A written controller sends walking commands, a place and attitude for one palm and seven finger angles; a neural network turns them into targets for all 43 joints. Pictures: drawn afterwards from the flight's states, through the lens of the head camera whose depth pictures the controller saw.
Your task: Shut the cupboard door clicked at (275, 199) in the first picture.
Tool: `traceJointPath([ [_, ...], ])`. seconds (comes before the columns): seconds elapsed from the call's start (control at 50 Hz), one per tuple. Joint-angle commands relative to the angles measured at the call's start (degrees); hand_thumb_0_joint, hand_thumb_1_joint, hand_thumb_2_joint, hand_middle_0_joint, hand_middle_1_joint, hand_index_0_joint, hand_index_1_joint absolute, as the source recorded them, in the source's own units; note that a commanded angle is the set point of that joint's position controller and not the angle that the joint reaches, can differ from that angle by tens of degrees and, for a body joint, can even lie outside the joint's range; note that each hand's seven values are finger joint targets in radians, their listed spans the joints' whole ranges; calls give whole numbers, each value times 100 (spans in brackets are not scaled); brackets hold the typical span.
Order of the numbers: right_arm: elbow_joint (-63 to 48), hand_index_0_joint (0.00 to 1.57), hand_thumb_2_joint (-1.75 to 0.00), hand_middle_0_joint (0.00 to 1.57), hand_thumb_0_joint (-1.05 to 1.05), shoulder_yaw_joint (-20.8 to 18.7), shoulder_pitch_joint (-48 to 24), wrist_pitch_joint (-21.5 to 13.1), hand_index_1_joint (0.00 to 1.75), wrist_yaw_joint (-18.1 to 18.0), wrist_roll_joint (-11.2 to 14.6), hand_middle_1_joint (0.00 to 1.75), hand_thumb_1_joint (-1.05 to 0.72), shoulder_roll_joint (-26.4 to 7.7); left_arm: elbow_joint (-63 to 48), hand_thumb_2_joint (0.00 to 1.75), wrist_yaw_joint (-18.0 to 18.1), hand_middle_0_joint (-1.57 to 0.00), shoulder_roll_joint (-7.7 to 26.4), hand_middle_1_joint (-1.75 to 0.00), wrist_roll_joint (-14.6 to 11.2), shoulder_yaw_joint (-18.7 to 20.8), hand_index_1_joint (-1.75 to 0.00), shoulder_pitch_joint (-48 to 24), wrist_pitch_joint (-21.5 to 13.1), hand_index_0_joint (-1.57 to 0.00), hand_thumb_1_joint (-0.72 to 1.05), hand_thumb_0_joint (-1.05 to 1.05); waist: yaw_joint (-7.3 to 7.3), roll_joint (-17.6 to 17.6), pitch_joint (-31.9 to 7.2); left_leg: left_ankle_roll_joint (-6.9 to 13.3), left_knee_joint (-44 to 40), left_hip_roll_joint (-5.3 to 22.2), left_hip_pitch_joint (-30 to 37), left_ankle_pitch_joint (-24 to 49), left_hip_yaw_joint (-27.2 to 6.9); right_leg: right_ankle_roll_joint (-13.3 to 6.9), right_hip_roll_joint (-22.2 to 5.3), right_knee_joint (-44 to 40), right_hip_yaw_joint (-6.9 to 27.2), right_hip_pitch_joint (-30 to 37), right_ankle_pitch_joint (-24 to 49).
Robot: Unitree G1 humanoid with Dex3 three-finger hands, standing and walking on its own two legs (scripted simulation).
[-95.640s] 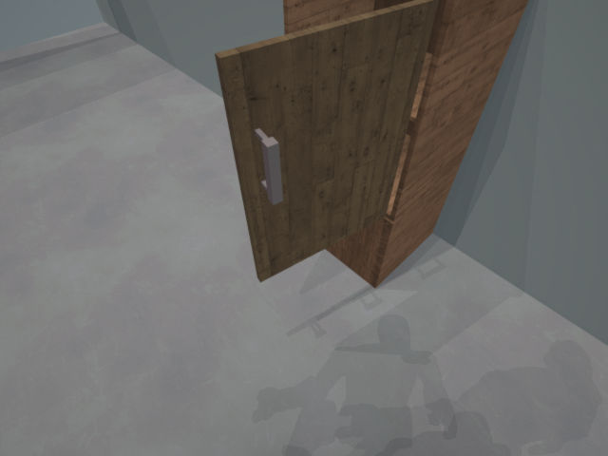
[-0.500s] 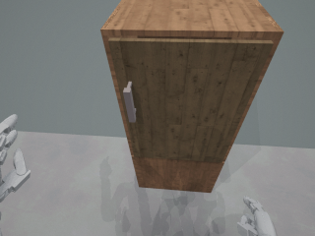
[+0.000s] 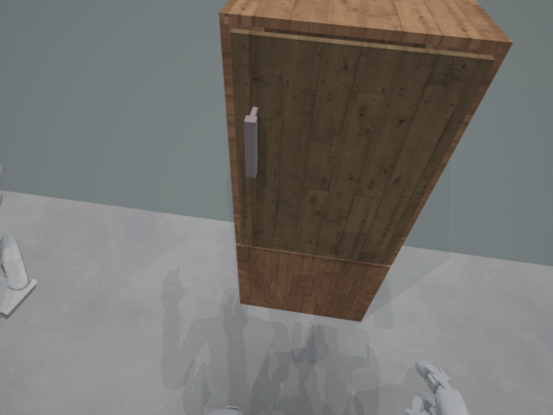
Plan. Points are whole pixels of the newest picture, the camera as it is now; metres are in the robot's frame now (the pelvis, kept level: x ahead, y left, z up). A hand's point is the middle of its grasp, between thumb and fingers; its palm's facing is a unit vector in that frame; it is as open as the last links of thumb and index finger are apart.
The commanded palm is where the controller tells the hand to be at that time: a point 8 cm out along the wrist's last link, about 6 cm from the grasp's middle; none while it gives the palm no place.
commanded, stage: step back with the hand held close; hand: left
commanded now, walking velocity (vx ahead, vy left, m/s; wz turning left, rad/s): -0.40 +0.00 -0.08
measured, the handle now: (252, 142) +0.60 +0.09 +0.06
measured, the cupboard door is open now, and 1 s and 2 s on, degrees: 0 0 0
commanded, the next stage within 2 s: stop stepping back and stand still in 0.40 s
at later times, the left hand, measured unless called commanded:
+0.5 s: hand out of the picture +0.11 +0.26 +0.20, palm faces +0.39 -0.83 -0.39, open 7.4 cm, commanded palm +0.06 +0.30 +0.19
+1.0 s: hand out of the picture +0.03 +0.30 +0.19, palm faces +0.42 -0.82 -0.38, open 7.4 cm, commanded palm -0.01 +0.33 +0.19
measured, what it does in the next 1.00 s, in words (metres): walks backwards: right foot, then left foot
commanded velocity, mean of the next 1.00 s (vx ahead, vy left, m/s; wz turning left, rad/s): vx -0.08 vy -0.02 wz -0.03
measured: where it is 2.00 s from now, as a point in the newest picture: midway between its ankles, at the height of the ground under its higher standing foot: outside the picture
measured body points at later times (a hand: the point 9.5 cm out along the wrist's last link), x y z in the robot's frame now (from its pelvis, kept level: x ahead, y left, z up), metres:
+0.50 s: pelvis -0.10 +0.02 +0.00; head -0.10 +0.04 +0.45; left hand +0.08 +0.30 +0.22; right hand +0.07 -0.21 -0.07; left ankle +0.05 +0.09 -0.70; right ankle -0.16 -0.12 -0.72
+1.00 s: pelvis -0.18 +0.05 +0.01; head -0.22 +0.07 +0.46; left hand +0.00 +0.34 +0.21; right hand -0.09 -0.22 -0.08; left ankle -0.11 +0.15 -0.70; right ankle -0.21 -0.05 -0.72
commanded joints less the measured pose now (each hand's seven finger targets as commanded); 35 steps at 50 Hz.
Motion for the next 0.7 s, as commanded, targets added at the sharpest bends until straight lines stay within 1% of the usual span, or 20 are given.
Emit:
traceJointPath([
  [0.0,-750,20,-90,20,0,-329,-512,-330,30,-14,-89,30,-90,-731,-1177,90,209,-20,1153,-30,-29,583,-30,-466,-436,-20,90,0,-93,-374,-292,-165,-150,183,282,-1439,-386,-587,-959,-1557,1506,-655,-1586],
  [0.06,-620,20,-90,20,0,-312,-486,-246,30,13,-79,30,-90,-652,-1082,90,278,-20,1217,-30,-39,543,-30,-592,-435,-20,90,0,-150,-778,-434,-261,430,62,945,-795,-235,-722,-1333,-1711,1424,-1176,-1184],
  [0.12,-704,20,-90,20,0,-319,-566,-222,30,-55,-27,30,-90,-755,-1128,90,278,-20,1325,-30,-58,642,-30,-605,-494,-20,90,0,-170,-137,-199,-101,-587,340,828,-1462,-687,-355,-673,-1234,758,-1441,-1819],
  [0.16,-779,20,-90,20,0,-318,-716,-329,30,-127,-39,30,-90,-893,-1144,90,260,-20,1257,-30,-32,809,-30,-428,-562,-20,90,0,-119,1331,-307,322,-2724,1410,-973,-3260,-1975,-27,293,909,82,352,-1282],
  [0.18,-792,20,-90,20,0,-391,-774,-391,30,-130,-69,30,-90,-889,-1320,90,216,-20,1310,-30,-43,925,-30,-578,-613,-20,90,0,-26,1622,-565,538,-3184,1865,-1594,-3415,-2452,15,516,2071,34,1109,-990],
  [0.22,-677,20,-90,20,0,-508,-726,-499,30,-18,-109,30,-90,-803,-1560,90,162,-20,1444,-30,-102,1044,-30,-595,-680,-20,90,0,-16,1073,-963,458,-2798,1802,-694,-2285,-1880,-58,487,2631,146,707,-1423],
  [0.32,-559,20,-90,20,0,-397,-688,-667,30,146,-67,30,-90,-695,-1331,90,83,-20,1161,-30,-335,745,-30,76,-628,-20,90,0,18,1395,-891,-87,-2755,1425,134,-1951,-947,-186,467,363,-359,832,-1804],
  [0.36,-448,20,-90,20,0,-364,-615,-657,30,149,-128,30,-90,-648,-1402,90,30,-20,1195,-30,-331,683,-30,-206,-705,-20,90,0,-26,1156,-823,-378,-2330,1190,487,-1524,-631,-285,153,-1038,-129,862,-1405],
  [0.38,-381,20,-90,20,0,-376,-569,-627,30,152,-153,30,-90,-621,-1439,90,25,-20,1351,-30,-283,741,-30,-400,-770,-20,90,0,-39,586,-790,-527,-1476,918,934,-1015,-285,-504,-351,-1793,510,332,-1332],
  [0.4,-304,20,-90,20,0,-338,-540,-568,30,133,-163,30,-90,-528,-1378,90,69,-20,1527,-30,-248,824,-30,-571,-800,-20,90,0,-46,-314,-745,-676,-13,496,1516,-461,110,-872,-1252,-2257,1599,-680,-1094],
  [0.42,-293,20,-90,20,0,-296,-632,-579,30,119,-148,30,-90,-480,-1438,90,118,-20,1562,-30,-169,653,-30,-945,-765,-20,90,0,-29,-954,-775,-702,995,123,1663,-527,227,-1023,-1845,-2370,1783,-1221,-480],
  [0.44,-275,20,-90,20,0,-373,-730,-584,30,96,-106,30,-90,-561,-1392,90,126,-20,1534,-30,-154,605,-30,-1045,-641,-20,90,0,24,-1339,-823,-659,1724,-51,1448,-793,16,-1206,-1873,-2125,1810,-1286,63],
  [0.48,-404,20,-90,20,0,-185,-828,-429,30,17,-136,30,-90,-406,-1093,90,106,-20,1383,-30,-92,512,-30,-771,-390,-20,90,0,-45,-882,-328,-529,1182,148,401,-721,-125,-926,-1569,-1268,1111,-202,2295],
  [0.5,-416,20,-90,20,0,-158,-766,-344,30,-30,-94,30,-90,-472,-825,90,100,-20,1333,-30,-111,526,-30,-738,-291,-20,90,0,-89,-537,-172,-491,468,113,465,-433,-63,-752,-1333,-977,857,-76,2461],
  [0.54,-505,20,-90,20,0,-266,-651,-343,30,-99,8,30,-90,-747,-917,90,66,-20,1428,-30,-138,594,-30,-888,-186,-20,90,0,-111,229,-317,-334,-1104,248,1252,1136,-238,-240,-656,-445,350,-21,1481],
  [0.56,-591,20,-90,20,0,-290,-592,-415,30,-106,32,30,-90,-822,-958,90,70,-20,1384,-30,-155,656,-30,-666,-217,-20,90,0,-13,668,-617,-138,-1505,768,1465,1796,-761,-41,-170,-256,146,179,746],
  [0.58,-668,20,-90,20,0,-308,-516,-501,30,-78,110,30,-90,-846,-1100,90,46,-20,1339,-30,-204,610,-30,-713,-293,-20,90,0,-16,508,-770,-63,-1717,1001,1551,1532,-1015,-9,62,-295,166,419,53],
  [0.6,-688,20,-90,20,0,-296,-475,-572,30,-51,36,30,-90,-756,-940,90,40,-20,1366,-30,-236,776,-30,-229,-285,-20,90,0,-54,952,-966,-66,-2240,1202,1622,496,-1671,-3,234,-70,13,303,-579],
  [0.64,-686,20,-90,20,0,-267,-557,-636,30,3,-84,30,-90,-720,-1483,90,25,-20,1451,-30,-224,943,-30,-79,-307,-20,90,0,-28,1466,-966,-98,-3239,1385,1078,-2257,-2197,-36,276,549,161,580,-1250],
  [0.68,-749,20,-90,20,0,-234,-542,-624,30,54,-77,30,-90,-687,-1638,90,68,-20,1143,-30,-160,719,-30,159,-260,-20,90,0,-40,1336,-768,-129,-3274,1157,396,-2679,-1495,-136,381,188,-126,1199,-1086],
])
